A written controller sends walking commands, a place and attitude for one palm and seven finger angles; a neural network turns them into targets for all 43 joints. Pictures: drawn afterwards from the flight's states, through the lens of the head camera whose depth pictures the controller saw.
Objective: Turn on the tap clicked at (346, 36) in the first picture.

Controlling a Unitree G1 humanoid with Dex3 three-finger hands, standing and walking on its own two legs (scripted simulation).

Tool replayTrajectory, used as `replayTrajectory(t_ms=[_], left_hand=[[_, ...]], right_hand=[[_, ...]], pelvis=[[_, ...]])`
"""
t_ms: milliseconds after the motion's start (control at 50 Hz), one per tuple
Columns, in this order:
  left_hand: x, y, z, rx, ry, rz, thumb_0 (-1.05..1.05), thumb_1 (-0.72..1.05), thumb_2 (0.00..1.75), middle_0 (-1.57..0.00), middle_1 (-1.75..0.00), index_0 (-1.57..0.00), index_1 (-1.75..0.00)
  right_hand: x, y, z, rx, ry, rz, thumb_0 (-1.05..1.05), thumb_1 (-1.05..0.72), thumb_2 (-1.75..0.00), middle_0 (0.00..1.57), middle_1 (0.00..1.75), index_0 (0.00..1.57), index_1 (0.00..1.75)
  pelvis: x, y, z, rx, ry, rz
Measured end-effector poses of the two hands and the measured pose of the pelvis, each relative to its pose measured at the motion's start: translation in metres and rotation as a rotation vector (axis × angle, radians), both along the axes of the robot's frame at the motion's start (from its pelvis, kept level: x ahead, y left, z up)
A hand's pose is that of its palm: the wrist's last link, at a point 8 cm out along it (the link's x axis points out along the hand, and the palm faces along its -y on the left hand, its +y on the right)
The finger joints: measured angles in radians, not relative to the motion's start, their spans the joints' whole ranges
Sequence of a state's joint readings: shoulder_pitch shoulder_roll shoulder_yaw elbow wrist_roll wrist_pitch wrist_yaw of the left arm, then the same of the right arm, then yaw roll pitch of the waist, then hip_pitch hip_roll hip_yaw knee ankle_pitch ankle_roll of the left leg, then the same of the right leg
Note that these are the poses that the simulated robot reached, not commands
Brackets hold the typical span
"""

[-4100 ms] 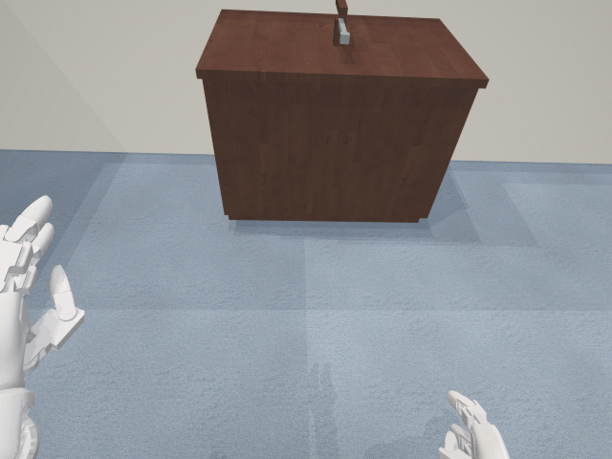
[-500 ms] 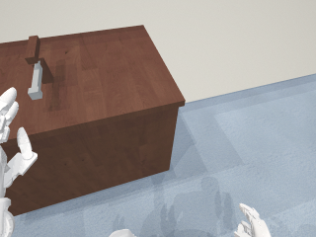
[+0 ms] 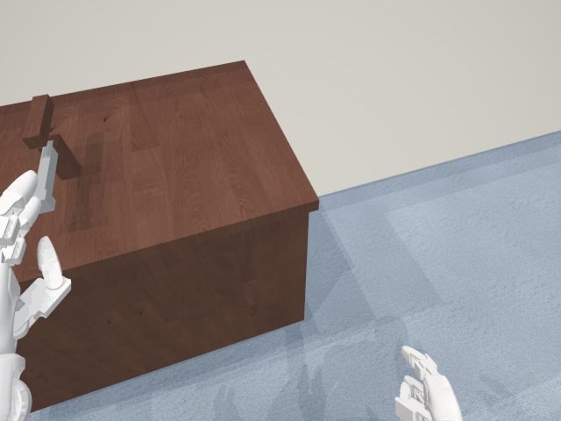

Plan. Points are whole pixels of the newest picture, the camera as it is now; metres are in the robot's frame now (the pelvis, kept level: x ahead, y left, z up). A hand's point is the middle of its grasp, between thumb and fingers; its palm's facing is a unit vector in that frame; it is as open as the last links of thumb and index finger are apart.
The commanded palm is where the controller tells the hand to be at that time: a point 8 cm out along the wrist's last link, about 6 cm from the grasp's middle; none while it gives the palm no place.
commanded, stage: come to a stop and stand still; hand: left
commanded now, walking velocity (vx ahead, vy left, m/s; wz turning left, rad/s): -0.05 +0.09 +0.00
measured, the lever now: (41, 202) +0.42 +0.43 +0.06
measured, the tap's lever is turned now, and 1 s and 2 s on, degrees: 0 0 0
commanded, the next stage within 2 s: look again from close up in 1.28 s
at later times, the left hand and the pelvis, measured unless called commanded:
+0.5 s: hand out of the picture +0.17 +0.29 +0.16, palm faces +0.36 -0.85 -0.39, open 7.4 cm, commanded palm +0.11 +0.32 +0.18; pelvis -0.05 +0.04 +0.00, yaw +0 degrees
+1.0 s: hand out of the picture +0.21 +0.31 +0.17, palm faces +0.39 -0.85 -0.36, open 7.4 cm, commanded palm +0.15 +0.34 +0.18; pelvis +0.00 +0.05 +0.01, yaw +2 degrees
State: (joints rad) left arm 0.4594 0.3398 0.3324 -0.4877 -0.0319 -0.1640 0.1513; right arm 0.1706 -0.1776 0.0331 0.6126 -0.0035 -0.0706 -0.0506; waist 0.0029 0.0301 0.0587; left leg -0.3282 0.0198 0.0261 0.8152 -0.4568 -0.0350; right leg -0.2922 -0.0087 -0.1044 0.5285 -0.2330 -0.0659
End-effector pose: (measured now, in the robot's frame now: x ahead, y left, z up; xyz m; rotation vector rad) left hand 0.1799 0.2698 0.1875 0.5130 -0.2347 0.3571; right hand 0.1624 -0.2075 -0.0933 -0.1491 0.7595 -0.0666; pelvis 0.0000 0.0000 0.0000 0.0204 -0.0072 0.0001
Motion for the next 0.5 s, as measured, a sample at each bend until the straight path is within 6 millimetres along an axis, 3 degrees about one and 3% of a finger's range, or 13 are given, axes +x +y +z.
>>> replayTrajectory(t_ms=[160,220,260,300,420,500], left_hand=[[-0.021,0.008,0.001,0.018,-0.024,-0.015,0.01,0.88,0.9,-0.21,-0.3,-0.21,-0.3],[-0.022,0.043,0.016,0.132,-0.122,-0.002,0.01,0.88,0.9,-0.22,-0.3,-0.22,-0.3],[-0.022,0.067,0.018,0.083,-0.167,0.051,0.01,0.88,0.9,-0.21,-0.3,-0.22,-0.3],[-0.025,0.075,0.014,0.021,-0.179,0.066,0.01,0.88,0.9,-0.21,-0.3,-0.21,-0.3],[-0.039,0.052,-0.01,-0.045,-0.093,-0.072,0.01,0.89,0.9,-0.2,-0.3,-0.2,-0.3],[-0.049,0.059,-0.014,-0.018,-0.077,-0.078,0.01,0.89,0.9,-0.21,-0.3,-0.21,-0.3]], right_hand=[[-0.015,-0.027,0.014,-0.119,-0.002,-0.046,0.01,-0.9,-0.89,0.2,0.3,0.2,0.3],[-0.028,-0.025,0.017,-0.155,-0.008,-0.015,0.01,-0.9,-0.89,0.2,0.3,0.2,0.3],[-0.037,-0.02,0.02,-0.141,-0.019,0.001,0.01,-0.9,-0.89,0.2,0.29,0.2,0.3],[-0.046,-0.012,0.024,-0.117,-0.048,0.006,0.02,-0.9,-0.89,0.2,0.29,0.2,0.3],[-0.069,0.02,0.024,-0.048,-0.079,0.003,0.02,-0.9,-0.89,0.2,0.3,0.2,0.3],[-0.074,0.041,0.02,-0.022,-0.065,0.038,0.02,-0.9,-0.89,0.2,0.3,0.2,0.3]], pelvis=[[-0.016,0.006,-0.003,-0.015,-0.001,0.017],[-0.03,0.008,-0.005,-0.007,-0.009,0.02],[-0.038,0.013,-0.004,0.001,-0.021,0.0],[-0.043,0.021,-0.002,-0.002,-0.031,-0.013],[-0.049,0.041,-0.001,-0.005,-0.051,-0.015],[-0.051,0.044,-0.002,-0.004,-0.064,0.002]])
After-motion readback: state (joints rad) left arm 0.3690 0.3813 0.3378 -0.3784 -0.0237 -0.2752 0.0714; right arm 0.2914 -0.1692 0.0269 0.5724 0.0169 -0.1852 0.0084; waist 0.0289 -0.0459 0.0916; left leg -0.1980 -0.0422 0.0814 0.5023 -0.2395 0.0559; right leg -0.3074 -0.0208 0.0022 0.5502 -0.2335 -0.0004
